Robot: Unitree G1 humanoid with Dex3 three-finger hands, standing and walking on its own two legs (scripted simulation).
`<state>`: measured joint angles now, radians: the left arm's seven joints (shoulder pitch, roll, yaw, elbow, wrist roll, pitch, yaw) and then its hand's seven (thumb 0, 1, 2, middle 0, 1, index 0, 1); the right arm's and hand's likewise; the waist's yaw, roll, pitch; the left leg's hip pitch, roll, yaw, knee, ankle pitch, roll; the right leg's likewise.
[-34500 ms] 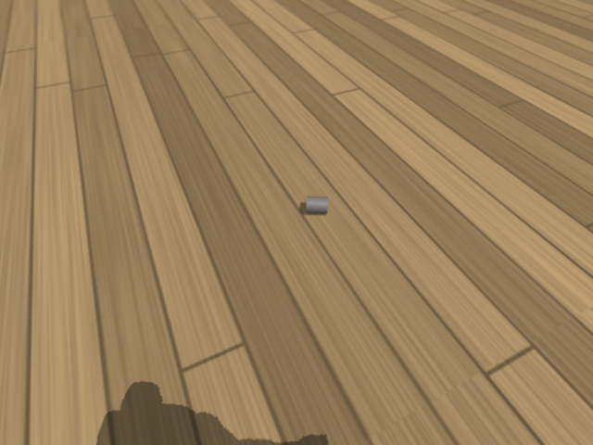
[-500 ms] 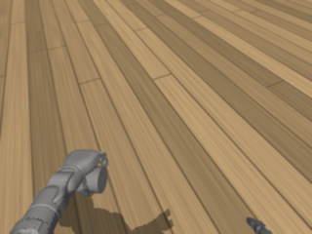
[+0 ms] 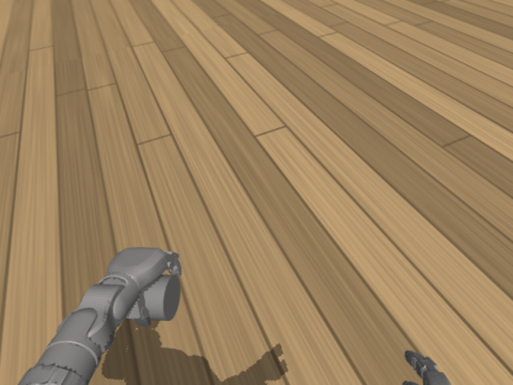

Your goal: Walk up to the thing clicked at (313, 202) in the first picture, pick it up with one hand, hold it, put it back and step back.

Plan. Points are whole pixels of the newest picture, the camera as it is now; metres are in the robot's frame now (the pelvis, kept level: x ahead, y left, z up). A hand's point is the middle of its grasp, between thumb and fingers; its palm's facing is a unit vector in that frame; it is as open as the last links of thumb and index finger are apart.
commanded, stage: hold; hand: left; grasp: from above
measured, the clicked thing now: (146, 296) +0.30 +0.23 -0.07
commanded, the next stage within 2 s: crouch in 0.74 s
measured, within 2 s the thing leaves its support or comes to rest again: neither
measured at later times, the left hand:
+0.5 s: hand (143, 285) +0.30 +0.22 -0.02, palm faces -0.48 -0.02 -0.88, open 10.5 cm
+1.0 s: hand (144, 285) +0.30 +0.22 -0.03, palm faces -0.49 -0.02 -0.87, open 10.5 cm
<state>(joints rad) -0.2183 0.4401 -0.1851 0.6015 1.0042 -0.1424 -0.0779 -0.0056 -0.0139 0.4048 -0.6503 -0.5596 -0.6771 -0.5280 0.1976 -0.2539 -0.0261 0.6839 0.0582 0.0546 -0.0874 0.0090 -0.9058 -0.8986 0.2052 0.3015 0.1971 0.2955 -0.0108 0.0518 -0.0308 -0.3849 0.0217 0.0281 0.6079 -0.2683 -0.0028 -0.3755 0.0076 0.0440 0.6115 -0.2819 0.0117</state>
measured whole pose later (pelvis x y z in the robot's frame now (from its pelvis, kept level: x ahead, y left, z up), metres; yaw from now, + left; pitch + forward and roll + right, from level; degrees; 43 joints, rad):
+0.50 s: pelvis +0.00 +0.00 +0.01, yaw +0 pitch +1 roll +0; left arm -0.23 0.45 -0.19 0.60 0.99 -0.15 -0.11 0.00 -0.01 0.41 -0.65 -0.55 -0.68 -0.52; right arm 0.18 -0.25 -0.02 0.68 0.06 0.07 -0.10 0.01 -0.91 -0.90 0.20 0.30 0.20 0.30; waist 0.00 0.05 -0.01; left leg -0.30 0.02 0.03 0.52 -0.24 0.00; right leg -0.30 0.00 0.05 0.53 -0.25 0.01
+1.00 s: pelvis +0.01 +0.00 +0.01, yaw +0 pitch +2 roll +0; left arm -0.25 0.44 -0.19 0.66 1.00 -0.16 -0.07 -0.01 -0.04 0.46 -0.63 -0.59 -0.66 -0.56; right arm 0.18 -0.25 -0.02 0.68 0.06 0.09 -0.10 0.01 -0.91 -0.90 0.21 0.30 0.20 0.30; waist -0.01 0.04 -0.01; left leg -0.30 0.02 0.03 0.51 -0.23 0.00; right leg -0.30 0.00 0.04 0.51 -0.25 0.01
